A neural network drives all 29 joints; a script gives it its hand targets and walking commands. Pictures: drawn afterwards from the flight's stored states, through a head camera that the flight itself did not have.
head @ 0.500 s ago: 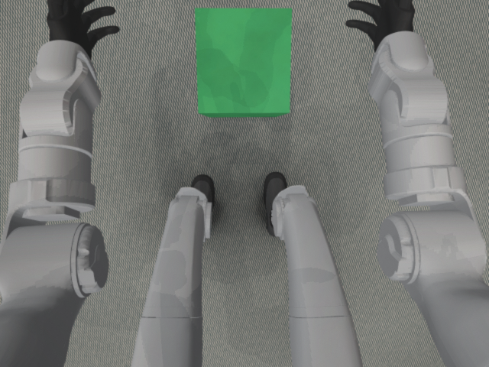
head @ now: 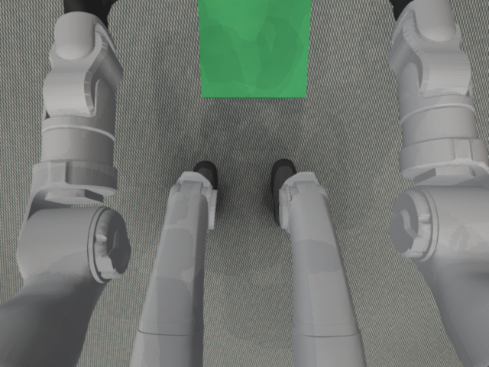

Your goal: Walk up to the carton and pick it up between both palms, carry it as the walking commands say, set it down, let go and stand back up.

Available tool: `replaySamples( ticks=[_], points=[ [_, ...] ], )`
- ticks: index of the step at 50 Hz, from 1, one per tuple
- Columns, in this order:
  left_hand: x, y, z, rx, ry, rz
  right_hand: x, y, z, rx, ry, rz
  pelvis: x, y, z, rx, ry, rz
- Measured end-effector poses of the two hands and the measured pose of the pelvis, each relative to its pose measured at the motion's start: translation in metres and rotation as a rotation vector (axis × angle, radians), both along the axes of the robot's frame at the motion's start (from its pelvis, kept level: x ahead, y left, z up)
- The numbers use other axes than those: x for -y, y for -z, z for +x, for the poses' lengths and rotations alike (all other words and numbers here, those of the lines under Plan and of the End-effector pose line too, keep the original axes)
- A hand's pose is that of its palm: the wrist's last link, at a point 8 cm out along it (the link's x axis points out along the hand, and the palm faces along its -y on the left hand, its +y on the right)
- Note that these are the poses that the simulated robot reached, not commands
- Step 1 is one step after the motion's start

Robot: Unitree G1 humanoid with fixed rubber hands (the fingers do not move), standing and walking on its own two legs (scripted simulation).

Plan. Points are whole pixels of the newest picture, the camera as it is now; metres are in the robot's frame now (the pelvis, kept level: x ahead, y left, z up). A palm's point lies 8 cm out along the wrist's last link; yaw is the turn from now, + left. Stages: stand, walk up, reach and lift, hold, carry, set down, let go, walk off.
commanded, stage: reach and lift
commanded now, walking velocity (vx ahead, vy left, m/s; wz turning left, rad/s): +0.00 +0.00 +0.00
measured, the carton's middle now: (251, 48) +0.53 -0.01 -0.49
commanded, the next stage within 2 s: none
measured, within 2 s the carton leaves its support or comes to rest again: neither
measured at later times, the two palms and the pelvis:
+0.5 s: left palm (142, 35) +0.51 +0.18 -0.30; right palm (362, 27) +0.53 -0.18 -0.31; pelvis -0.03 -0.02 -0.15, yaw +2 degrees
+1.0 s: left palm (156, 55) +0.50 +0.19 -0.44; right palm (330, 51) +0.52 -0.17 -0.44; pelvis -0.01 +0.00 -0.25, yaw +2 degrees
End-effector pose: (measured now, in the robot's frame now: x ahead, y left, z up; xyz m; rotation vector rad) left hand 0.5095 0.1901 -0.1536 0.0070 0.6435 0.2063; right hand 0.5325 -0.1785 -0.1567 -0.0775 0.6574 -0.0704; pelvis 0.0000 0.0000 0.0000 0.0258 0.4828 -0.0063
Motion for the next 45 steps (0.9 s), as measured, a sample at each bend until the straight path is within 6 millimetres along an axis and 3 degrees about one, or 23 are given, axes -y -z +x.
replaySamples(
  ticks=[9,18,30,39,45],
  points=[
    [0.006,0.079,-0.019,-0.061,-0.01,-0.001,0.001,0.068,-0.008,-0.017,0.039,0.007,0.005,0.073,-0.028,-0.021,-0.01,-0.005],
    [0.013,0.123,-0.012,-0.077,0.012,0.021,0.01,0.114,-0.014,-0.052,0.05,-0.014,0.013,0.121,-0.038,-0.036,-0.007,0.02],
    [0.019,0.179,0.007,-0.057,0.015,0.003,-0.01,0.181,-0.001,-0.038,0.015,0.025,0.018,0.166,-0.022,-0.055,-0.006,0.05],
    [0.025,0.249,-0.009,-0.112,0.02,-0.025,-0.004,0.241,-0.013,-0.08,0.033,0.002,0.013,0.201,-0.009,-0.076,-0.012,0.033],
    [0.007,0.274,-0.009,-0.111,0.023,0.0,-0.001,0.273,-0.015,-0.095,0.017,-0.014,0.008,0.229,-0.009,-0.074,-0.019,0.024]
  ],
)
